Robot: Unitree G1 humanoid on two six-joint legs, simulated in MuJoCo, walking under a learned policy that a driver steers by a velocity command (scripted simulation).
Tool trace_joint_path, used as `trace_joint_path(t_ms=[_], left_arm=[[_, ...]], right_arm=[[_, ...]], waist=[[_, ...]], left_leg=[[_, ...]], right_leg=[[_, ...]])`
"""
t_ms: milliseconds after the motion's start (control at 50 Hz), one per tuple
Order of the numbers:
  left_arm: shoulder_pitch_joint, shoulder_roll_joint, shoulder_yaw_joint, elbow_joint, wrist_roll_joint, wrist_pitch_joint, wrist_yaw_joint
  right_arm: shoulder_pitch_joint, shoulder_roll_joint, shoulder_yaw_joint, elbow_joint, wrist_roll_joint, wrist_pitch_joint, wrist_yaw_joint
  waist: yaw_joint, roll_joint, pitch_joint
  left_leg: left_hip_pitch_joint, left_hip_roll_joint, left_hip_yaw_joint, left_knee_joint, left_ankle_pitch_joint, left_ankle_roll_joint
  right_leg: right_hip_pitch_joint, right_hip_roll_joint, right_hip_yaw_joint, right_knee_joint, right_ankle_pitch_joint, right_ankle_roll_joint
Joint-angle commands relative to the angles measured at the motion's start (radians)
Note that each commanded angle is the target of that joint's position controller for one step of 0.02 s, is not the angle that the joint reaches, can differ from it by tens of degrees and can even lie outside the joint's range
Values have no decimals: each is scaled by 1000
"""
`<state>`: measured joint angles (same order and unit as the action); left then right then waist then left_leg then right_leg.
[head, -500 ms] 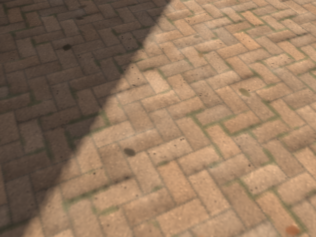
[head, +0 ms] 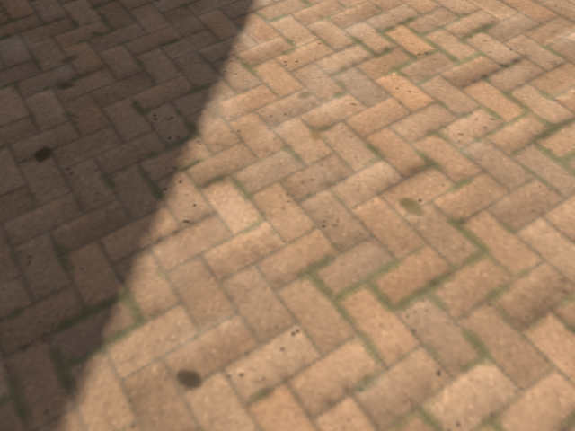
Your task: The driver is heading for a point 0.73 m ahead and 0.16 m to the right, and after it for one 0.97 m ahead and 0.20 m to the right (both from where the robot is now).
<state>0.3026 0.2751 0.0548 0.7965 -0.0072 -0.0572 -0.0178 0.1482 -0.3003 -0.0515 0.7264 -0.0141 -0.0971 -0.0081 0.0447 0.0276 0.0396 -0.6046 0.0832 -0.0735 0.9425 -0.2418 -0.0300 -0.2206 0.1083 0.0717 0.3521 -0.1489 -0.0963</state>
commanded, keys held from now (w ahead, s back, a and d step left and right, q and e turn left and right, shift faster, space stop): w+e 0.94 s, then w+q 0.06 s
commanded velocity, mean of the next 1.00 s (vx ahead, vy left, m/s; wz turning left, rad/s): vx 0.50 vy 0.00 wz -0.57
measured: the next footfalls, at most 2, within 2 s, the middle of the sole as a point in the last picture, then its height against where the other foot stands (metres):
left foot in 0.24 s outside the picture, level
right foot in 0.76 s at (412, 411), level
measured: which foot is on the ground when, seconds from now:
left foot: up 0.00-0.22, down 0.24-0.78, up 0.80-1.00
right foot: down 0.00-0.24, up 0.26-0.74, down 0.76-1.00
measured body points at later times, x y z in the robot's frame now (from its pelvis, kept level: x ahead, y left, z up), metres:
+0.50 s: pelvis +0.28 +0.04 +0.00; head +0.30 +0.04 +0.45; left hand +0.50 +0.27 -0.10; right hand +0.27 -0.25 -0.11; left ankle +0.29 +0.15 -0.75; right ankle +0.29 -0.12 -0.67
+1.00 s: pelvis +0.51 -0.12 +0.00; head +0.53 -0.15 +0.45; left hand +0.75 +0.06 -0.10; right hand +0.50 -0.44 -0.10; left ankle +0.68 +0.00 -0.67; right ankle +0.48 -0.18 -0.75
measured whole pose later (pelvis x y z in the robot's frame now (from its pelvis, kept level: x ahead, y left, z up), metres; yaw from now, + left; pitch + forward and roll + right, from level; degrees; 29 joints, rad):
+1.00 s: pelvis +0.51 -0.12 +0.00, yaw -35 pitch +1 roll +0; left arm 0.31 0.28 0.06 0.67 0.00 -0.04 -0.01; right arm 0.12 -0.32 -0.05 0.73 -0.01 -0.10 0.01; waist 0.03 0.03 0.05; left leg -0.63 0.11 -0.07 0.99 -0.22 -0.05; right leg -0.21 0.11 0.06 0.36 -0.16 -0.10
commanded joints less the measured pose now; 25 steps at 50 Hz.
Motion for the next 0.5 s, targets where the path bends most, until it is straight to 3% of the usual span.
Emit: trace_joint_path(t_ms=[20,80,140,180,220,240,260,280,300,320,340,360,400,440,500], left_arm=[[-33,181,48,-77,-9,-15,23],[19,184,51,-64,-16,-4,33],[64,176,52,-51,-23,9,37],[67,176,54,-52,-19,16,41],[45,163,52,-62,-15,22,41],[40,123,38,-73,-9,20,36],[61,61,16,-92,10,17,33],[187,32,4,-125,-26,6,32],[163,143,24,-96,-35,7,36],[59,186,38,-109,-28,12,35],[16,171,39,-116,-20,17,36],[-14,157,42,-129,-11,17,33],[-7,117,39,-139,-23,26,22],[-32,86,33,-160,-22,35,17],[-85,71,26,-192,-17,36,10]], right_arm=[[-40,-59,-15,-70,-3,-3,-4],[-143,-43,-8,-96,9,-13,8],[-194,-67,-14,-114,21,-23,20],[-184,-92,-23,-113,23,-32,26],[-86,-116,-37,-87,23,-41,23],[19,-148,-51,-68,11,-45,16],[170,-205,-65,-54,2,-43,7],[224,-264,-81,-16,-1,-26,15],[184,-160,-59,-38,17,-21,20],[146,-108,-45,-45,18,-16,16],[102,-95,-37,-47,9,-12,16],[76,-74,-32,-37,6,-9,16],[63,-64,-28,-22,1,-14,13],[68,-79,-35,-4,9,-21,13],[75,-114,-47,17,9,-19,10]], waist=[[-19,-85,-33],[22,-102,-26],[34,-107,-25],[17,-124,-30],[-42,-146,-59],[-94,-125,-144],[-144,9,-290],[-76,353,-365],[-99,204,-268],[-123,109,-152],[-106,42,-93],[-93,41,-47],[-68,89,-33],[-64,77,-20],[-69,46,-13]], left_leg=[[21,-18,9,-185,188,-32],[109,-65,19,-357,336,-39],[128,-82,-11,-438,317,-29],[152,-83,-25,-472,244,-9],[288,-83,-4,-521,194,31],[474,-30,-33,-520,180,73],[734,149,-210,-502,118,132],[970,337,-671,-607,-131,279],[904,325,-677,-644,-304,253],[790,279,-509,-653,-244,212],[684,237,-388,-670,-101,194],[612,203,-303,-691,5,193],[534,165,-181,-737,99,188],[516,168,-107,-771,170,208],[538,176,-11,-792,283,222]], right_leg=[[-32,-220,208,-159,144,-155],[-61,-195,200,-141,77,-120],[15,-222,273,-77,33,-109],[76,-244,333,-15,41,-96],[80,-228,352,73,90,-69],[34,-178,312,215,110,-39],[-99,-101,209,499,-89,0],[-442,0,103,779,-464,50],[-545,-90,127,893,-416,64],[-564,-118,103,912,-320,72],[-531,-150,78,897,-249,82],[-519,-175,74,854,-203,88],[-460,-209,51,812,-162,93],[-481,-222,34,770,-132,103],[-517,-232,25,646,-23,116]])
